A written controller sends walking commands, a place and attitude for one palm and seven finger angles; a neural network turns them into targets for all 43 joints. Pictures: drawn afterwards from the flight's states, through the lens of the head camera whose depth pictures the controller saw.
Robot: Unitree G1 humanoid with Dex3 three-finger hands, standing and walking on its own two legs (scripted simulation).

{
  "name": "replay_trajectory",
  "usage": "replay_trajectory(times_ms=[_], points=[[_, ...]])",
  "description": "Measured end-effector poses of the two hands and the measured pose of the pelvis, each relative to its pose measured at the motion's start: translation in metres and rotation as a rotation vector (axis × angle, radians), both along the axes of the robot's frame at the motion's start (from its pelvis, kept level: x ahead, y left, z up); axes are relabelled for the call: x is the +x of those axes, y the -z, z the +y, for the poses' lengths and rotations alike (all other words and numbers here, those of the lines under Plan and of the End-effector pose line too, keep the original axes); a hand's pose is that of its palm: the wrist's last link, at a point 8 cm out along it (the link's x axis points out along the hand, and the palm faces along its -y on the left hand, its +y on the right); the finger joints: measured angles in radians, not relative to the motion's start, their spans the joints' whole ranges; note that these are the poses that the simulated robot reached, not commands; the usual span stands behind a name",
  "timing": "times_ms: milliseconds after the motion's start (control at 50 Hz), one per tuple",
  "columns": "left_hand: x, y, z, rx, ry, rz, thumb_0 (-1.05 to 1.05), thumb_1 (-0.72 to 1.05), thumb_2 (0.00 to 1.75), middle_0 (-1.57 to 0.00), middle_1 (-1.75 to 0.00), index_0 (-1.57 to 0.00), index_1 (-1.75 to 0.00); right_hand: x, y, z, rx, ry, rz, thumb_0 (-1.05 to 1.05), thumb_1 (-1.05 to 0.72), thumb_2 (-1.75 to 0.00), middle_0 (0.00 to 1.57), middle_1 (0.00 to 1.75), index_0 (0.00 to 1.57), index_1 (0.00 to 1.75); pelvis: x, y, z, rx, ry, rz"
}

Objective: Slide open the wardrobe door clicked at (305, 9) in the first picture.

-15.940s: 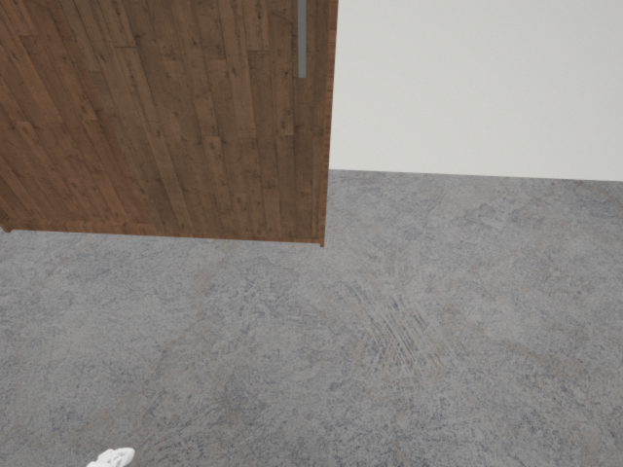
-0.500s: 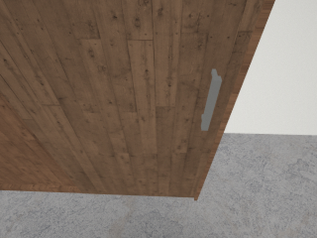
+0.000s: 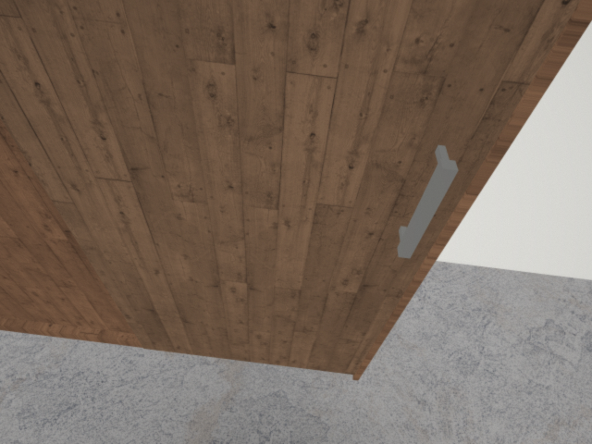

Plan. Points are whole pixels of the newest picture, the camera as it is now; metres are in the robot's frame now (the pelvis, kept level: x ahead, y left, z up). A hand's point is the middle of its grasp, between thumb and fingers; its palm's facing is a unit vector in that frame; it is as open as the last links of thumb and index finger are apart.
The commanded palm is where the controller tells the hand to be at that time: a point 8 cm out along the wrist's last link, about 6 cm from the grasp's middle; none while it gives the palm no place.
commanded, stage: come to a stop and stand still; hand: right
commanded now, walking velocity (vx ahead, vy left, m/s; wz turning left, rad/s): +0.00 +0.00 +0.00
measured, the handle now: (421, 205) +0.44 -0.15 +0.10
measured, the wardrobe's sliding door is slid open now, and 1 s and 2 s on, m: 0.00 0.00 0.00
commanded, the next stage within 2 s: look again from close up in 0.10 s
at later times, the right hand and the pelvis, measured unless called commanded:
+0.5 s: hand out of the picture +0.02 -0.18 -0.17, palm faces +0.00 +0.98 -0.21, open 7.3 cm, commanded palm none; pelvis +0.00 +0.00 +0.00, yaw +0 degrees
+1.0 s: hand out of the picture +0.01 -0.18 -0.17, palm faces +0.00 +0.98 -0.20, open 7.3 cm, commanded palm none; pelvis +0.00 -0.01 +0.00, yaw +1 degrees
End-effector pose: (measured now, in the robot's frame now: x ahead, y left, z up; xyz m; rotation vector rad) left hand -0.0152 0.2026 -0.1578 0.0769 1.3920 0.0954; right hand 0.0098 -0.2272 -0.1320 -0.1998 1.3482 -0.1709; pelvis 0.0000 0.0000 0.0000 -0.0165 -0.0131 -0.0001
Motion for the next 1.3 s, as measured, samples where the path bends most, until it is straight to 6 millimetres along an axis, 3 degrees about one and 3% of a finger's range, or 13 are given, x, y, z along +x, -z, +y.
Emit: replay_trajectory(times_ms=[160, 360, 620, 1040, 1080, 1140, 1220, 1260, 1300], points=[[-0.001, -0.005, 0.011, 0.027, 0.003, 0.027, 0.01, 0.91, 0.9, -0.2, -0.3, -0.2, -0.3, 0.015, 0.0, 0.001, 0.003, -0.007, -0.022, 0.01, -0.93, -0.9, 0.2, 0.3, 0.2, 0.3, 0.002, -0.001, 0.004, 0.001, 0.001, 0.004], [0.007, -0.01, 0.02, 0.057, 0.009, 0.025, 0.0, 0.91, 0.9, -0.2, -0.3, -0.2, -0.3, 0.011, 0.003, 0.002, 0.019, 0.0, 0.003, 0.0, -0.93, -0.9, 0.2, 0.3, 0.2, 0.3, 0.004, -0.003, 0.005, 0.004, 0.0, 0.002], [0.014, -0.011, 0.012, 0.053, 0.011, 0.005, 0.0, 0.91, 0.9, -0.2, -0.3, -0.2, -0.3, -0.001, 0.005, 0.003, 0.033, 0.004, 0.037, 0.01, -0.92, -0.9, 0.2, 0.3, 0.2, 0.3, 0.003, -0.004, 0.001, 0.007, -0.007, -0.001], [-0.005, -0.013, 0.002, 0.054, -0.014, 0.037, 0.0, 0.91, 0.9, -0.2, -0.3, -0.2, -0.3, -0.004, 0.008, -0.005, 0.036, -0.006, 0.032, 0.01, -0.92, -0.9, 0.2, 0.3, 0.2, 0.3, -0.002, -0.003, -0.008, 0.014, -0.015, -0.001], [0.005, -0.017, 0.005, 0.077, -0.014, -0.055, 0.01, 0.91, 0.9, -0.2, -0.3, -0.2, -0.3, 0.022, -0.01, -0.016, 0.021, 0.084, -0.133, 0.02, -0.94, -0.9, 0.2, 0.3, 0.2, 0.3, -0.005, -0.002, -0.01, 0.012, -0.017, -0.005], [0.037, -0.025, 0.014, 0.124, 0.013, -0.271, 0.01, 0.91, 0.9, -0.2, -0.3, -0.2, -0.3, 0.09, -0.07, -0.031, -0.044, 0.081, -0.591, 0.03, -0.92, -0.89, 0.2, 0.31, 0.2, 0.31, -0.008, 0.001, -0.014, 0.008, 0.007, -0.002], [0.097, -0.045, 0.028, 0.166, 0.045, -0.565, 0.02, 0.91, 0.9, -0.2, -0.3, -0.2, -0.3, 0.163, -0.146, -0.026, -0.005, 0.005, -1.104, 0.02, -0.87, -0.87, 0.2, 0.34, 0.2, 0.34, -0.017, 0.009, -0.018, 0.007, 0.034, 0.041], [0.126, -0.06, 0.034, 0.186, 0.064, -0.698, 0.02, 0.91, 0.9, -0.2, -0.3, -0.2, -0.3, 0.178, -0.165, -0.018, 0.073, -0.044, -1.302, 0.02, -0.83, -0.85, 0.2, 0.37, 0.2, 0.37, -0.021, 0.017, -0.018, 0.003, 0.025, 0.077], [0.152, -0.076, 0.038, 0.201, 0.096, -0.806, 0.01, 0.91, 0.9, -0.2, -0.3, -0.2, -0.3, 0.176, -0.166, -0.009, 0.164, -0.108, -1.419, 0.01, -0.79, -0.84, 0.2, 0.39, 0.2, 0.39, -0.026, 0.026, -0.017, 0.0, 0.015, 0.096]])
